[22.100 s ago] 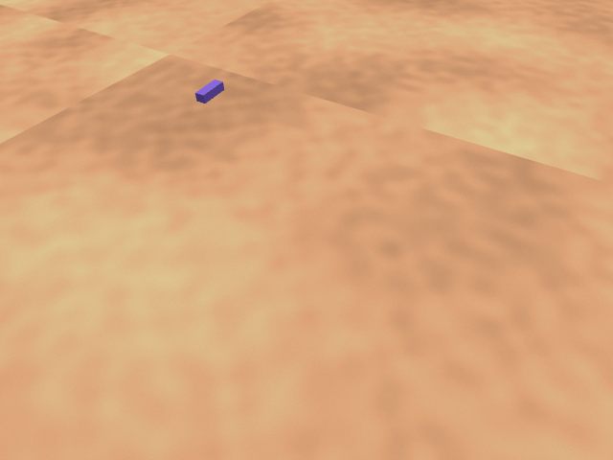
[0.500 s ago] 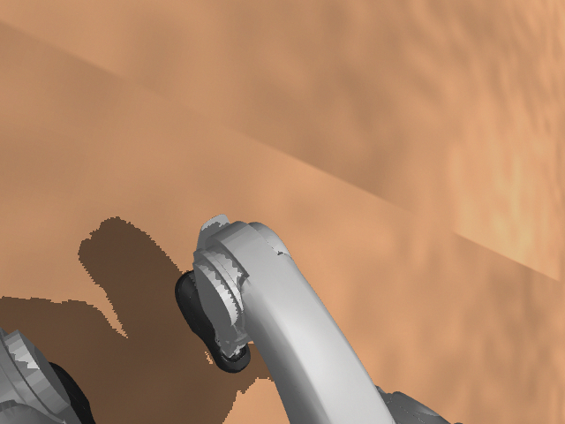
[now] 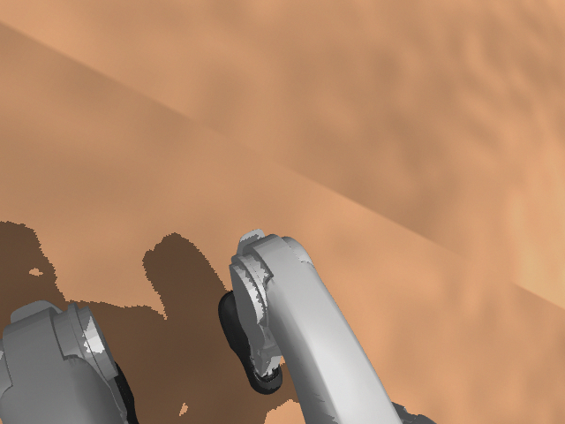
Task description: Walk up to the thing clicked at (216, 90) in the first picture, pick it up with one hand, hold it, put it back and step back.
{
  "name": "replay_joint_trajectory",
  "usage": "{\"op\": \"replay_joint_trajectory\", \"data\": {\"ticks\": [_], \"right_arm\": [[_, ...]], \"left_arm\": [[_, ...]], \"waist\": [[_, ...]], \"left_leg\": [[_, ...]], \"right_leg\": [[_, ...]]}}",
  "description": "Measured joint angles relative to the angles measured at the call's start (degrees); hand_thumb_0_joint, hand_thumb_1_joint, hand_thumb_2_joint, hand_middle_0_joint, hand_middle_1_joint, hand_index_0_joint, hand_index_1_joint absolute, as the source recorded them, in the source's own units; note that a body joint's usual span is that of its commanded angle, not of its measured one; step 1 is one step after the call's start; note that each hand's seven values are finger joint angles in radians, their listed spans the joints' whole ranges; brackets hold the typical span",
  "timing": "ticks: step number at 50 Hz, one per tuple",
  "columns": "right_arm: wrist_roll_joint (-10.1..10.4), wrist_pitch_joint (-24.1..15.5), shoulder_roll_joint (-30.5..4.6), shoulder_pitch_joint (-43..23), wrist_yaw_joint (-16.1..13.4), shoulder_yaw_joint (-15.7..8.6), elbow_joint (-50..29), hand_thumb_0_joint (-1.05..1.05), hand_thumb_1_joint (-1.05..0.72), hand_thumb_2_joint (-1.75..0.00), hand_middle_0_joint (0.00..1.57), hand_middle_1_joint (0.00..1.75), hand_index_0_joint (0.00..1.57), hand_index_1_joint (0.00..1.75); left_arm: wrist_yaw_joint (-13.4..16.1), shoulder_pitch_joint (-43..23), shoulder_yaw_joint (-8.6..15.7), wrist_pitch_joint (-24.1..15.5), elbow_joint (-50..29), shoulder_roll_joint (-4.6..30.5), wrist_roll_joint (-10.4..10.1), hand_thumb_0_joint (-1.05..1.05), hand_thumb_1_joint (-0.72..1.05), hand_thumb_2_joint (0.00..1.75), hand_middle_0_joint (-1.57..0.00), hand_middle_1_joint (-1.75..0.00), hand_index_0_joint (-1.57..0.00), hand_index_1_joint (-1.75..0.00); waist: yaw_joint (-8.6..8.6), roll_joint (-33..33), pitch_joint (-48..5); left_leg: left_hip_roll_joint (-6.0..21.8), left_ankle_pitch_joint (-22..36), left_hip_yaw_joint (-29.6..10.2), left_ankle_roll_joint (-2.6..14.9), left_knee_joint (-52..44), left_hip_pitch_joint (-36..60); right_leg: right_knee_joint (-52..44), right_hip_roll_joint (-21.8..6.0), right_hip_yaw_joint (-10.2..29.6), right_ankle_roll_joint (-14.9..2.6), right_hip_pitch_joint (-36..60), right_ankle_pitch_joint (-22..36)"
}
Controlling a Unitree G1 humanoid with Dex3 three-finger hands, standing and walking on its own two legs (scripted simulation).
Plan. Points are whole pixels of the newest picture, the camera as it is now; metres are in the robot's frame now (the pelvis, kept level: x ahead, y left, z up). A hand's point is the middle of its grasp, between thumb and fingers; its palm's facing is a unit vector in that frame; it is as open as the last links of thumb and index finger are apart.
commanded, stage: settle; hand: left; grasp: from above
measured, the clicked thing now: out of the picture +0.45 +0.36 -0.25
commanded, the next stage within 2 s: lift in 0.22 s
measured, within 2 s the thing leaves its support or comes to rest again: neither
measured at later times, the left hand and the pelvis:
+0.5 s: hand out of the picture +0.45 +0.34 -0.16, palm faces -0.11 -0.43 -0.90, open 9.6 cm; pelvis +0.00 -0.01 +0.00, yaw +4 degrees
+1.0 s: hand out of the picture +0.38 +0.34 +0.00, palm faces -0.13 -0.40 -0.91, open 9.5 cm; pelvis +0.00 -0.02 +0.09, yaw +10 degrees
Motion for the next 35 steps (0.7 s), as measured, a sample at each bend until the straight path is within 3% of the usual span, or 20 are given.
{"op": "replay_joint_trajectory", "data": {"ticks": [5,12,20,25,35], "right_arm": [[0.2,-0.2,0.7,0.1,-0.6,-0.9,2.1,0.0,-0.9,-0.89,0.2,0.29,0.19,0.3],[0.0,-0.8,0.8,0.0,-1.6,-2.9,3.3,0.0,-0.9,-0.89,0.2,0.29,0.19,0.3],[-0.1,-0.3,0.4,-0.2,-2.5,-5.2,4.3,0.0,-0.91,-0.89,0.2,0.29,0.19,0.3],[0.7,0.8,0.9,-0.1,-2.8,-7.2,4.9,0.0,-0.91,-0.9,0.2,0.29,0.19,0.3],[3.4,3.8,2.7,-0.4,-4.9,-11.6,7.3,0.0,-0.92,-0.9,0.2,0.29,0.19,0.3]], "left_arm": [[-1.7,0.2,0.0,0.2,0.6,-1.9,1.5,0.03,0.04,0.48,-0.7,-0.52,-0.73,-0.54],[-1.9,-0.5,1.5,0.0,0.4,-3.6,3.3,0.03,0.04,0.45,-0.72,-0.52,-0.75,-0.54],[-3.6,-0.9,3.5,0.5,-1.2,-6.0,2.9,0.03,0.04,0.44,-0.73,-0.51,-0.76,-0.53],[-5.3,0.2,3.6,1.7,-3.6,-8.2,3.0,0.03,0.04,0.43,-0.73,-0.5,-0.76,-0.52],[-8.0,5.7,0.7,4.7,-7.9,-15.1,1.5,0.03,0.06,0.42,-0.73,-0.48,-0.76,-0.5]], "waist": [[0.66,0.8,-1.3],[1.12,1.7,-2.0],[2.47,3.1,-3.9],[3.9,3.8,-5.8],[8.24,6.2,-12.8]], "left_leg": [[0.1,0.5,1.1,-0.11,-0.3,-0.2],[0.1,1.1,2.4,-0.38,-0.8,-0.6],[0.4,0.9,4.0,-0.31,-1.7,-0.6],[0.4,0.8,4.8,-0.28,-2.2,-0.4],[0.3,0.6,7.4,-0.06,-6.3,2.7]], "right_leg": [[0.6,-0.2,0.9,-0.26,-0.9,0.2],[1.4,-0.4,2.0,-0.69,-2.1,0.5],[1.6,-0.5,3.3,-0.8,-3.1,0.1],[1.7,-0.6,4.0,-0.9,-3.1,-0.2],[-0.7,-1.3,6.2,-1.18,-0.9,-1.2]]}}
